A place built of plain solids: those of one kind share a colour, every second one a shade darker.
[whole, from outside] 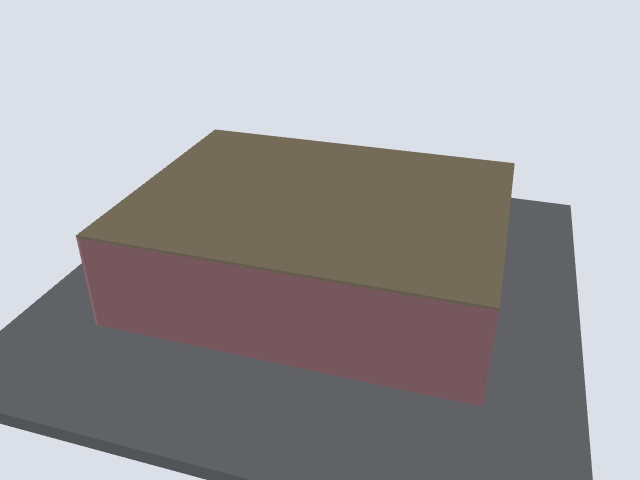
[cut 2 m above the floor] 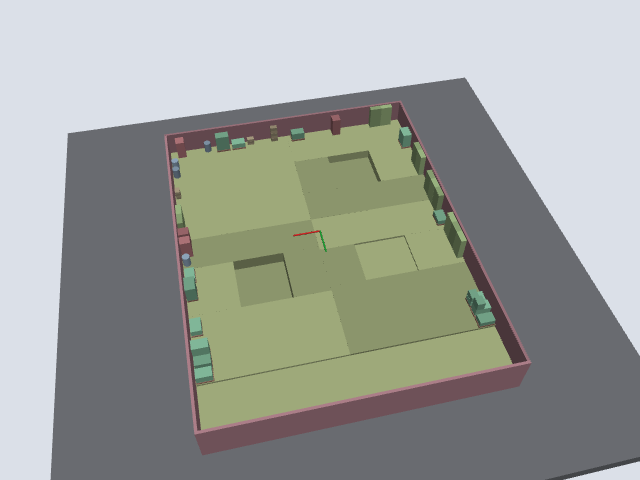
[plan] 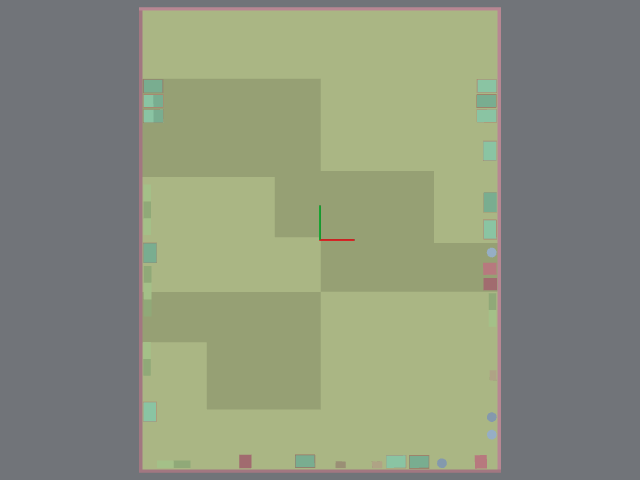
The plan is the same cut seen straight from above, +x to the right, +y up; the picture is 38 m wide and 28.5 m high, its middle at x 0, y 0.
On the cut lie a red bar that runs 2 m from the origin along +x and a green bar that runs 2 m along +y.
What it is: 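A closed goods hall without a stair; its walked floor is a bank 1.24 m over the ground, with five rectangular fields in it; some sunk deep, some a low step down, some level and merely marked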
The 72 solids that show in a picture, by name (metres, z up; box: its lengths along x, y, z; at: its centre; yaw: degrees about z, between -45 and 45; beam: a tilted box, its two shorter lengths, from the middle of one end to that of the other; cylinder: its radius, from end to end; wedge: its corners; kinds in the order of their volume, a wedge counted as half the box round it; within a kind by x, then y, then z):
{
 "floor_1": {"box": [3.75, 3.58, 1.29], "at": [-8.69, 1.95, 0.59]},
 "floor_2": {"box": [3.84, 3.99, 1.29], "at": [-8.64, -8.07, 0.59]},
 "floor_3": {"box": [3.81, 0.04, 0.19], "at": [-8.63, -10.06, 1.14]},
 "floor_4": {"box": [10.61, 3.58, 1.29], "at": [-5.26, -11.86, 0.59]},
 "floor_5": {"box": [10.61, 3.0, 1.29], "at": [-5.26, -4.58, 0.59]},
 "floor_6": {"box": [10.61, 3.24, 1.29], "at": [-5.26, -1.46, 0.59]},
 "floor_7": {"box": [10.61, 5.83, 1.29], "at": [-5.26, 6.66, 0.59]},
 "floor_8": {"box": [3.81, 4.03, 0.47], "at": [-4.84, -8.07, 0.19]},
 "floor_9": {"box": [4.16, 3.62, 1.12], "at": [-4.76, 1.95, 0.51]},
 "floor_10": {"box": [3.0, 3.99, 1.29], "at": [-1.46, -8.07, 0.59]},
 "floor_11": {"box": [3.02, 0.04, 0.19], "at": [-1.45, -10.06, 1.14]},
 "floor_12": {"box": [2.74, 3.58, 1.29], "at": [-1.32, 1.95, 0.59]},
 "floor_13": {"box": [21.13, 4.09, 1.12], "at": [0.0, 11.6, 0.51]},
 "floor_14": {"box": [2.84, 4.28, 1.29], "at": [1.47, 1.96, 0.59]},
 "floor_15": {"box": [3.93, 4.32, 0.23], "at": [4.83, 1.96, 0.07]},
 "floor_16": {"box": [10.52, 10.57, 1.29], "at": [5.3, -8.36, 0.59]},
 "floor_17": {"box": [10.52, 2.9, 1.29], "at": [5.3, -1.63, 0.59]},
 "floor_18": {"box": [10.52, 5.48, 1.29], "at": [5.3, 6.83, 0.59]},
 "floor_19": {"box": [3.79, 4.28, 1.29], "at": [8.67, 1.96, 0.59]},
 "wall_1": {"box": [0.2, 27.25, 7.36], "at": [-10.64, 0.0, 3.63]},
 "wall_2": {"box": [21.49, 0.2, 7.36], "at": [0.0, -13.73, 3.63]},
 "wall_3": {"box": [21.49, 0.2, 7.36], "at": [0.0, 13.73, 3.63]},
 "wall_4": {"box": [0.2, 27.25, 7.36], "at": [10.64, 0.0, 3.63]},
 "roof_1": {"box": [21.49, 27.65, 0.2], "at": [0.0, 0.0, 7.41]},
 "shelving_1": {"box": [0.45, 1.0, 2.1], "at": [-10.27, -7.56, 2.29]},
 "shelving_2": {"box": [0.45, 1.0, 2.1], "at": [-10.27, -6.56, 2.29]},
 "shelving_3": {"box": [0.45, 1.0, 2.1], "at": [-10.26, 0.79, 2.29]},
 "shelving_4": {"box": [0.45, 1.0, 2.1], "at": [-10.26, 1.79, 2.29]},
 "shelving_5": {"box": [0.45, 1.0, 2.1], "at": [-10.26, 2.79, 2.29]},
 "shelving_6": {"box": [0.45, 1.0, 2.1], "at": [-10.23, -4.04, 2.29]},
 "shelving_7": {"box": [0.45, 1.0, 2.1], "at": [-10.23, -3.04, 2.29]},
 "shelving_8": {"box": [0.45, 1.0, 2.1], "at": [-10.23, -2.04, 2.29]},
 "shelving_9": {"box": [1.0, 0.45, 2.1], "at": [-9.18, -13.31, 2.29]},
 "shelving_10": {"box": [1.0, 0.45, 2.1], "at": [-8.18, -13.31, 2.29]},
 "shelving_11": {"box": [0.45, 1.0, 2.1], "at": [10.24, -4.66, 2.29]},
 "shelving_12": {"box": [0.45, 1.0, 2.1], "at": [10.24, -3.66, 2.29]},
 "load_1": {"box": [0.75, 1.15, 1.32], "at": [-10.1, -10.2, 2.04], "yaw": 0.1},
 "load_2": {"box": [0.78, 1.16, 0.4], "at": [-10.1, -0.77, 1.58], "yaw": -0.2},
 "load_3": {"box": [1.12, 0.76, 0.39], "at": [-9.91, 9.14, 1.58], "yaw": -0.1},
 "load_4": {"box": [1.14, 0.71, 0.69], "at": [-9.9, 8.25, 1.73], "yaw": 0.1},
 "load_5": {"box": [1.16, 0.76, 0.46], "at": [-9.88, 7.36, 1.62], "yaw": 0.4},
 "load_6": {"box": [0.57, 0.71, 0.69], "at": [-9.61, 8.25, 2.42], "yaw": 0.2},
 "load_7": {"box": [0.58, 0.76, 0.46], "at": [-9.6, 7.36, 2.08], "yaw": -0.3},
 "load_8": {"box": [1.14, 0.71, 0.64], "at": [-0.89, -13.14, 1.7], "yaw": 0.1},
 "load_9": {"box": [1.17, 0.74, 0.46], "at": [4.52, -13.16, 1.62], "yaw": 0.3},
 "load_10": {"box": [1.14, 0.71, 1.43], "at": [5.89, -13.18, 2.1], "yaw": 0.2},
 "load_11": {"box": [1.13, 0.71, 0.69], "at": [9.89, 8.25, 1.73], "yaw": -0.2},
 "load_12": {"box": [1.16, 0.74, 1.32], "at": [9.91, 7.37, 2.04], "yaw": 0.2},
 "load_13": {"box": [1.13, 0.74, 0.62], "at": [9.91, 9.14, 1.69]},
 "load_14": {"box": [0.78, 1.13, 0.51], "at": [10.08, 5.29, 1.64], "yaw": -0.2},
 "load_15": {"box": [0.74, 1.11, 0.35], "at": [10.09, 0.63, 1.56], "yaw": 0.3},
 "load_16": {"box": [0.77, 1.16, 1.31], "at": [10.11, 2.25, 2.04], "yaw": 0.1},
 "cage_trolley_1": {"box": [0.72, 0.8, 1.66], "at": [-4.43, -13.15, 2.07], "yaw": 0.3},
 "cage_trolley_2": {"box": [0.72, 0.8, 1.66], "at": [9.55, -13.17, 2.07], "yaw": 1.7},
 "cage_trolley_3": {"box": [0.8, 0.72, 1.66], "at": [10.09, -1.71, 2.07], "yaw": 0.9},
 "cage_trolley_4": {"box": [0.8, 0.72, 1.66], "at": [10.1, -2.62, 2.07]},
 "pallet_1": {"box": [0.8, 1.2, 0.14], "at": [-10.1, -10.2, 1.31]},
 "pallet_2": {"box": [1.2, 0.8, 0.14], "at": [-9.9, 8.26, 1.31]},
 "pallet_3": {"box": [1.2, 0.8, 0.14], "at": [-9.9, 9.14, 1.31]},
 "pallet_4": {"box": [1.2, 0.8, 0.14], "at": [-9.89, 7.36, 1.31]},
 "pallet_5": {"box": [1.2, 0.8, 0.14], "at": [5.89, -13.18, 1.31]},
 "pallet_6": {"box": [1.2, 0.8, 0.14], "at": [9.89, 8.25, 1.31]},
 "pallet_7": {"box": [1.2, 0.8, 0.14], "at": [9.91, 7.37, 1.31]},
 "pallet_8": {"box": [1.2, 0.8, 0.14], "at": [9.91, 9.14, 1.31]},
 "pallet_9": {"box": [0.8, 1.2, 0.14], "at": [10.09, 0.62, 1.31]},
 "drum_1": {"cylinder": 0.29, "from": [7.24, -13.26, 1.24], "to": [7.24, -13.26, 2.12]},
 "drum_2": {"cylinder": 0.29, "from": [10.19, -0.75, 1.24], "to": [10.19, -0.75, 2.12]},
 "drum_3": {"cylinder": 0.29, "from": [10.2, -11.56, 1.24], "to": [10.2, -11.56, 2.12]},
 "drum_4": {"cylinder": 0.29, "from": [10.2, -10.52, 1.24], "to": [10.2, -10.52, 2.12]},
 "crate_1": {"box": [0.6, 0.4, 0.3], "at": [1.24, -13.35, 2.59], "yaw": -0.1},
 "crate_2": {"box": [0.6, 0.4, 0.2], "at": [3.39, -13.35, 1.74], "yaw": 2.1},
 "crate_3": {"box": [0.4, 0.6, 0.2], "at": [10.28, -8.03, 1.94], "yaw": 1.5}
}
